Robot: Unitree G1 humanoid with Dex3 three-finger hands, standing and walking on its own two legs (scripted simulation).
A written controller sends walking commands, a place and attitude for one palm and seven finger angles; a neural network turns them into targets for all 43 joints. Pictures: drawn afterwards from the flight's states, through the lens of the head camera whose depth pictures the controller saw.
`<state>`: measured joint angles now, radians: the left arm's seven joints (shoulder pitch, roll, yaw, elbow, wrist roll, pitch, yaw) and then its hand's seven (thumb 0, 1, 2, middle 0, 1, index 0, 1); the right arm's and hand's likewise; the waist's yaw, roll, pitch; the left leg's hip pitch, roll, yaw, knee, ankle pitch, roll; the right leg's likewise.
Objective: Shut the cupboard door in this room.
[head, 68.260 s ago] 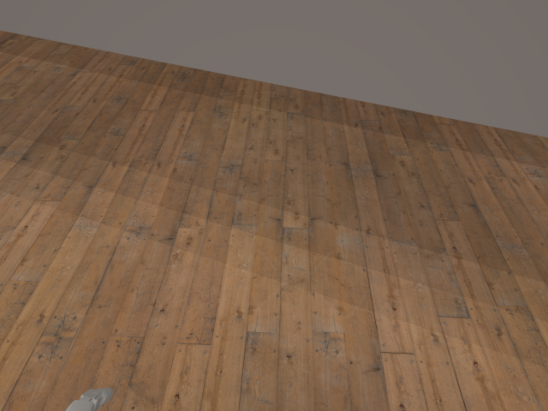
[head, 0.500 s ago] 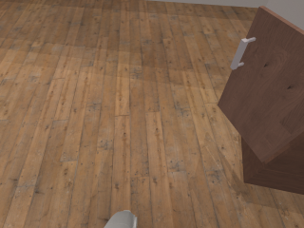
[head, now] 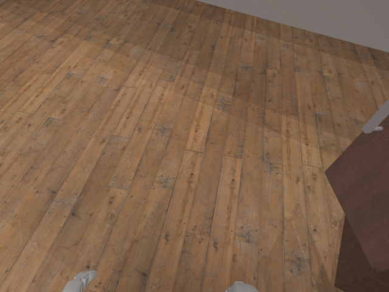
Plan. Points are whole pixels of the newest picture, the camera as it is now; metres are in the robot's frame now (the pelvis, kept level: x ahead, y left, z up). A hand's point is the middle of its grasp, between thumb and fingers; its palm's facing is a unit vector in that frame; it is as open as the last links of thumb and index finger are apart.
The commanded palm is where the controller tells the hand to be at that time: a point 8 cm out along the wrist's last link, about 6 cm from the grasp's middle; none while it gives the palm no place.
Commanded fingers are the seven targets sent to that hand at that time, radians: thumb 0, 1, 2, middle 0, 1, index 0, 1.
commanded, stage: walk to a spot facing it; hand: left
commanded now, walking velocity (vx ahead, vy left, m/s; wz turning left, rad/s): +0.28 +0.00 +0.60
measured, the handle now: (386, 115) +0.62 -0.57 -0.04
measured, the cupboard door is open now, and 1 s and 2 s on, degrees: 34 34 34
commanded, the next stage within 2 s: turn to face it in 0.94 s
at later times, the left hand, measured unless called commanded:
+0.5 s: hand out of the picture +0.01 +0.16 -0.18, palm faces +0.41 -0.89 -0.19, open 7.3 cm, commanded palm none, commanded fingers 0.00 0.90 0.90 -0.20 -0.30 -0.20 -0.30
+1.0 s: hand (69, 213) +0.31 +0.34 -0.15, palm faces +0.50 -0.85 -0.18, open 7.3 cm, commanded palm none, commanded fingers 0.00 0.90 0.90 -0.20 -0.30 -0.20 -0.30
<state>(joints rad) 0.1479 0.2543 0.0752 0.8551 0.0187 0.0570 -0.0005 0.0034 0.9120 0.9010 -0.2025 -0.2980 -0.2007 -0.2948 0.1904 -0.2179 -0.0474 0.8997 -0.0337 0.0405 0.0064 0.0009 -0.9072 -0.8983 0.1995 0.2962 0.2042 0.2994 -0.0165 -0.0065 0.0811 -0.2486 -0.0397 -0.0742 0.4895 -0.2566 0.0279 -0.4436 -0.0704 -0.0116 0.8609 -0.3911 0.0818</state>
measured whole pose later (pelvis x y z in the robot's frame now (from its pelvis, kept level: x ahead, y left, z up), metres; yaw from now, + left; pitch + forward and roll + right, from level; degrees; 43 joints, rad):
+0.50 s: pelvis +0.12 +0.01 -0.01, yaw +22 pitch +1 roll +0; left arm 0.41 0.16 0.05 0.99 0.03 -0.04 0.01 0.00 0.91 0.90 -0.21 -0.30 -0.20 -0.30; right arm 0.12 -0.23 -0.06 0.93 -0.03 0.04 0.06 0.01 -0.91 -0.90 0.19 0.30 0.20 0.30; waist 0.02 -0.02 0.13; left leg -0.53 0.03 0.12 0.75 -0.30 0.04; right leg 0.05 -0.13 -0.36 0.43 -0.44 0.07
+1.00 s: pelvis +0.28 +0.11 +0.01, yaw +31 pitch +1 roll +0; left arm 0.12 0.21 0.06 0.88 0.02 0.01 -0.02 0.00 0.91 0.90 -0.20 -0.30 -0.20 -0.29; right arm 0.37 -0.14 -0.03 1.01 -0.02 -0.05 0.00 0.00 -0.91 -0.90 0.20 0.30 0.20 0.30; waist -0.05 -0.04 0.04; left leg -0.05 -0.10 -0.01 0.28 -0.25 0.10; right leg -0.61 -0.11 -0.01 0.87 -0.11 0.07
